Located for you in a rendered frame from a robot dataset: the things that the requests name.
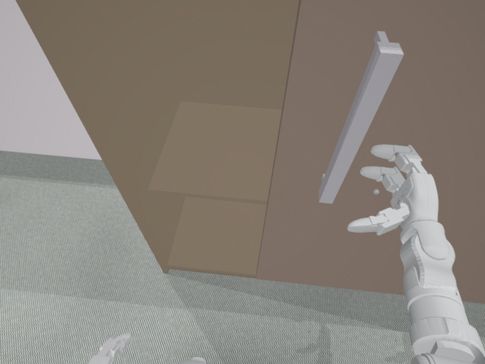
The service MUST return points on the handle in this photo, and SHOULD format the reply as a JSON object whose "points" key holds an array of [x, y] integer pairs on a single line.
{"points": [[381, 68]]}

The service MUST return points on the wardrobe door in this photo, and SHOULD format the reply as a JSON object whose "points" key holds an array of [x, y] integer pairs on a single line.
{"points": [[435, 103]]}

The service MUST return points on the left robot shin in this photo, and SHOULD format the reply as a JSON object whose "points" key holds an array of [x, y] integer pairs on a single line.
{"points": [[199, 359]]}

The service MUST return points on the robot left hand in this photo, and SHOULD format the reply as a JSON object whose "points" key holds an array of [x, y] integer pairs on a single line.
{"points": [[110, 349]]}

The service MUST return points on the robot right hand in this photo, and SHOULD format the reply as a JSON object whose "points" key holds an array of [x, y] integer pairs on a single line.
{"points": [[418, 191]]}

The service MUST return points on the right robot forearm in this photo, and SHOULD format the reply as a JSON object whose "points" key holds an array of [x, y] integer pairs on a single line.
{"points": [[439, 324]]}

